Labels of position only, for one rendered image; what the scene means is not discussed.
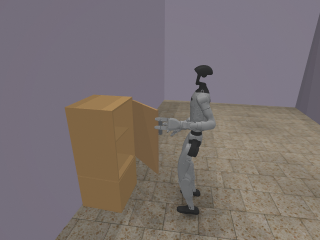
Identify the humanoid robot head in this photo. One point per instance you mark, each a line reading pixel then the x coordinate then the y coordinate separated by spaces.
pixel 202 70

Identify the robot left forearm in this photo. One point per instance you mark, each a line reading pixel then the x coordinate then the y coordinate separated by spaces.
pixel 202 125

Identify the left robot hand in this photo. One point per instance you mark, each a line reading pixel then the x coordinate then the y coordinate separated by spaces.
pixel 170 124

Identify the cupboard door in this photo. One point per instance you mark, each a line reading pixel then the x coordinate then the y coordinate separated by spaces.
pixel 146 137

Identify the robot right shin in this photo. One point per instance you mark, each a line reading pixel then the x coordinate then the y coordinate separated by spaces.
pixel 192 175

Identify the right robot hand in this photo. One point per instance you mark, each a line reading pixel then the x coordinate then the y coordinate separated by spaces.
pixel 174 132

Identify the handle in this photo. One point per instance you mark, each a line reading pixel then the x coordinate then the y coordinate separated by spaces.
pixel 160 131

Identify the left robot upper arm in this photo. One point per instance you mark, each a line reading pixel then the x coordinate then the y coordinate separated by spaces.
pixel 203 102

